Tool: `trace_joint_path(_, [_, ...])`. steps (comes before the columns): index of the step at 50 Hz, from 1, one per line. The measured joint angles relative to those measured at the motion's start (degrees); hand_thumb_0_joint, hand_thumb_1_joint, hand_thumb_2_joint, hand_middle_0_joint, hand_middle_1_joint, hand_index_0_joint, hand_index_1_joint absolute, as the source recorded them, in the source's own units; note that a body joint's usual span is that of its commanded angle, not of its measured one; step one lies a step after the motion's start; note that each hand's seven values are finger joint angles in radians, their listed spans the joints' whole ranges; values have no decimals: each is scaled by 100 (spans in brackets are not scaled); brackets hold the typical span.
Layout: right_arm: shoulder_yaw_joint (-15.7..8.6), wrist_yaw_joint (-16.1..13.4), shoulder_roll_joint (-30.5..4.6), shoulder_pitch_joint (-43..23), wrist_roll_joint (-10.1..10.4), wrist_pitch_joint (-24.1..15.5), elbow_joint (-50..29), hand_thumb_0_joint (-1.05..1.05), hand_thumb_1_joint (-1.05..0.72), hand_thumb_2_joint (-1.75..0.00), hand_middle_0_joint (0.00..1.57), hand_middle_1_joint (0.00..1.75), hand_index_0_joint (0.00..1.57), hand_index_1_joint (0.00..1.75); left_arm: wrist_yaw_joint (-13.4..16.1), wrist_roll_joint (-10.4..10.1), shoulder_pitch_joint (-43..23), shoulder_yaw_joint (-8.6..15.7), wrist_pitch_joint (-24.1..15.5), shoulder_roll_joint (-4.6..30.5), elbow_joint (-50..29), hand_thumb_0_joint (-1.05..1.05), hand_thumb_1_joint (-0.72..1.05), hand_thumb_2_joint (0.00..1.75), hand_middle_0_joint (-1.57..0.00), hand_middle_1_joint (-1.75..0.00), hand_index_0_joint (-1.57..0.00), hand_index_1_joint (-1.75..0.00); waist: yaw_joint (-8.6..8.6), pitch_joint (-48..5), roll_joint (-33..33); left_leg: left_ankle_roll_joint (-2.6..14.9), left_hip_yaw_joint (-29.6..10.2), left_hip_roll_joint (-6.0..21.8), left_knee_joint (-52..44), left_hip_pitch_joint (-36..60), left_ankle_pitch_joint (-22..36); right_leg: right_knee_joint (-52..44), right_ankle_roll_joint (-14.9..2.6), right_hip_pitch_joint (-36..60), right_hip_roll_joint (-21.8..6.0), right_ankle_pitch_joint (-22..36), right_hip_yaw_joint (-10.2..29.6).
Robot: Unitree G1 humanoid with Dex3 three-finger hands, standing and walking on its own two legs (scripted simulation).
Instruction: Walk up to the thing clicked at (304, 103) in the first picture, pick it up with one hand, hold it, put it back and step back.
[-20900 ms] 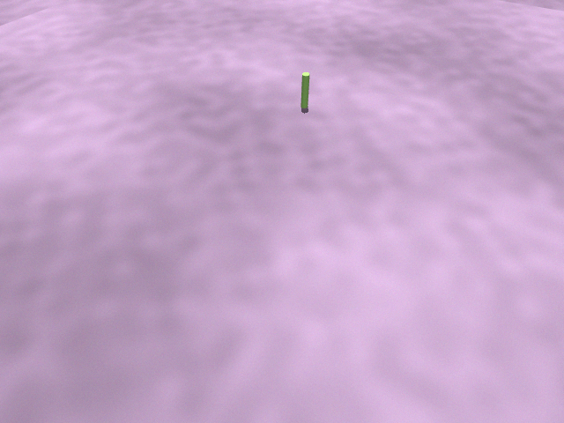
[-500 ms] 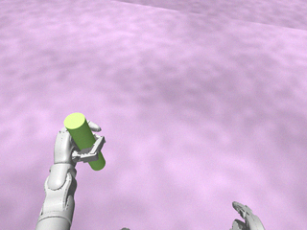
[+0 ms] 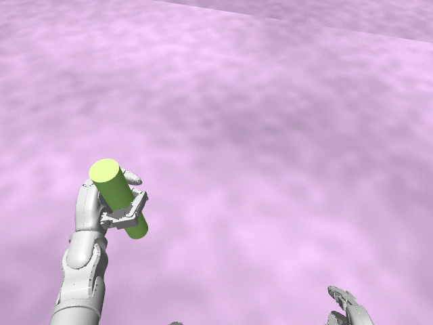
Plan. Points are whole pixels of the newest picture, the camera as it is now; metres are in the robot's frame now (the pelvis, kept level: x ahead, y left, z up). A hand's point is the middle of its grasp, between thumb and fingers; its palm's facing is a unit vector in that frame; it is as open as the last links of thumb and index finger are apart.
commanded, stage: hold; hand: left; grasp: from the side
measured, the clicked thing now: (124, 205) +0.33 +0.18 +0.04
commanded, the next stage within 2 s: crouch in 0.16 s
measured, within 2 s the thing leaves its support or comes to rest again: neither
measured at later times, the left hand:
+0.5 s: hand (133, 208) +0.33 +0.17 +0.02, palm faces +0.09 -1.00 +0.03, open 5.8 cm
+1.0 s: hand (151, 239) +0.37 +0.18 -0.22, palm faces +0.08 -1.00 +0.01, open 5.7 cm
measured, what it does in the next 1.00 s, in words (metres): lowers itself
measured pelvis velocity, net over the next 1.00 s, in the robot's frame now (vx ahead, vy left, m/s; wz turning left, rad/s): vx -0.04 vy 0.00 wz -0.04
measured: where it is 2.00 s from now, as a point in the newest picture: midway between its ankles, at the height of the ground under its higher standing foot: outside the picture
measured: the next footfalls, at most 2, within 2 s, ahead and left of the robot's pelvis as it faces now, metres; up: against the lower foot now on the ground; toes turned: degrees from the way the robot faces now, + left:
none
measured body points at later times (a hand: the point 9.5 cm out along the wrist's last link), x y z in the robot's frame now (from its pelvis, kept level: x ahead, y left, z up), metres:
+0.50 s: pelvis -0.01 +0.00 -0.01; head +0.04 +0.01 +0.44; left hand +0.32 +0.22 +0.03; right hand +0.13 -0.25 -0.11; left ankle +0.03 +0.13 -0.70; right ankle +0.01 -0.13 -0.70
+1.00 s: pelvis -0.04 +0.00 -0.20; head +0.12 +0.03 +0.22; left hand +0.36 +0.24 -0.21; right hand +0.08 -0.26 -0.32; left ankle +0.02 +0.13 -0.70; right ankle +0.01 -0.13 -0.70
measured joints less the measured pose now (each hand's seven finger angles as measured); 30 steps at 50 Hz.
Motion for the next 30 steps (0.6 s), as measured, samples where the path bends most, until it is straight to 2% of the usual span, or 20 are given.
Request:
trace_joint_path(9, [17, -16, 4, -31, -18, -30, -9, 1, -90, -90, 21, 30, 20, 30, 96, -5, -134, 97, -11, -23, 25, 3, 14, 108, -97, -112, -97, -110, 12, 54, -16, -14, -6, 2, 57, -50, -13, 90, -13, -64, 1, -34, -2])
trace_joint_path(16, [9, -20, -1, -19, -10, -9, 31, 1, -90, -90, 21, 30, 20, 30, -14, -8, -77, -2, 56, 2, 114, 3, 15, 108, -97, -112, -97, -111, -8, -44, 19, -15, -18, 14, 37, -35, -17, 44, -13, -35, 15, -25, -13])
trace_joint_path(19, [-1, -11, -4, -42, -13, -4, 30, 1, -89, -90, 21, 30, 20, 30, -5, 16, -103, 32, 64, -33, 245, 3, 15, 108, -97, -112, -97, -110, -27, -50, -1, -13, -10, 15, 66, -83, -19, 83, -14, -92, 15, -30, -3])
trace_joint_path(25, [-35, 68, -9, -118, -68, -59, -20, 0, -87, -90, 21, 30, 20, 30, 149, 88, -323, 198, -273, -68, 629, 3, 15, 108, -97, -111, -97, -110, -55, 44, -92, -14, -22, 5, 336, -512, -58, 396, -25, -535, 0, -95, -2])
trace_joint_path(30, [-56, 137, -34, -200, -144, -146, 28, 0, -87, -90, 21, 30, 20, 30, 42, 141, -646, 285, -726, 44, 1206, 3, 15, 108, -97, -111, -97, -110, -126, -16, -152, -12, -72, 3, 941, -1330, -224, 1016, -34, -1341, -13, -285, -24])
